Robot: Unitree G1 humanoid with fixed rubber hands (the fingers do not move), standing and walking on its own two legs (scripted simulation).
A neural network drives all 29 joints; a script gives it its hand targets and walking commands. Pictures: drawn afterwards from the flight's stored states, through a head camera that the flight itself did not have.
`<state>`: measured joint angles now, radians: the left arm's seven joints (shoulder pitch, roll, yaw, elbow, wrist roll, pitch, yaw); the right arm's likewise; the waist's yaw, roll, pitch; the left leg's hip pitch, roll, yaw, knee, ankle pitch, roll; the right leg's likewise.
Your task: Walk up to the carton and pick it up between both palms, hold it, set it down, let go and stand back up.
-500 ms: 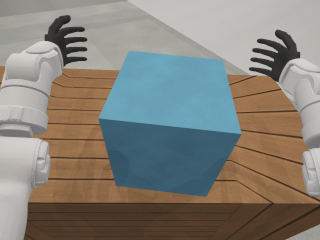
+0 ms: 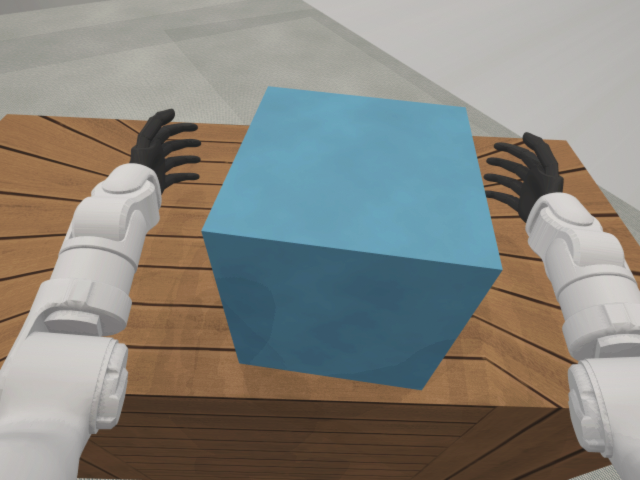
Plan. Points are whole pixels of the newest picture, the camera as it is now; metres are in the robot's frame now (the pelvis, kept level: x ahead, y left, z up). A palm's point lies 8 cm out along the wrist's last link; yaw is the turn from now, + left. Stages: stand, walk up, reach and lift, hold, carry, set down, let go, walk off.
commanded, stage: reach and lift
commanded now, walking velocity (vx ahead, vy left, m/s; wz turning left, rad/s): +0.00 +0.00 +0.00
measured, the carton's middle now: (346, 241) +0.44 -0.02 +0.06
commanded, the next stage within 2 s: none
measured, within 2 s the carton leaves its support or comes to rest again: neither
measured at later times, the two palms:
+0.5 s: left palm (170, 199) +0.44 +0.21 +0.13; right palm (507, 221) +0.43 -0.23 +0.12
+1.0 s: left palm (204, 210) +0.44 +0.17 +0.11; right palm (494, 222) +0.43 -0.21 +0.12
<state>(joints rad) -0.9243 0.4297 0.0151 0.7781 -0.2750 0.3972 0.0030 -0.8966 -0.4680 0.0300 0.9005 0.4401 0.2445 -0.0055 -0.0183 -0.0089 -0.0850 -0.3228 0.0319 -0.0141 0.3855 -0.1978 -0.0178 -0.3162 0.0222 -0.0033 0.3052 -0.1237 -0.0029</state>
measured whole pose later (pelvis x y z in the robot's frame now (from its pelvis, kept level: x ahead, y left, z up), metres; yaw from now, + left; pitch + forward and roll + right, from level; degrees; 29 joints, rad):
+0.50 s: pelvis +0.00 +0.00 -0.01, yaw -1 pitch +12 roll -1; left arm -0.95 0.36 -0.06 1.11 -0.29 0.03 0.00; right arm -0.92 -0.39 0.12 1.13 0.45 -0.02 -0.03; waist 0.00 0.01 -0.15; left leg -0.45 0.04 -0.01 0.47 -0.23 -0.02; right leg -0.44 0.03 0.00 0.37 -0.14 0.00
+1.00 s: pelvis -0.01 +0.00 -0.01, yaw -1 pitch +14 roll -1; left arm -1.03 0.25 -0.03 1.32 -0.25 -0.12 0.06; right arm -0.99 -0.30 0.11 1.23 0.42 -0.05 -0.09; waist -0.01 -0.01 -0.20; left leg -0.51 0.04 0.00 0.48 -0.22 -0.02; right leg -0.53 0.03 0.01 0.42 -0.15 -0.01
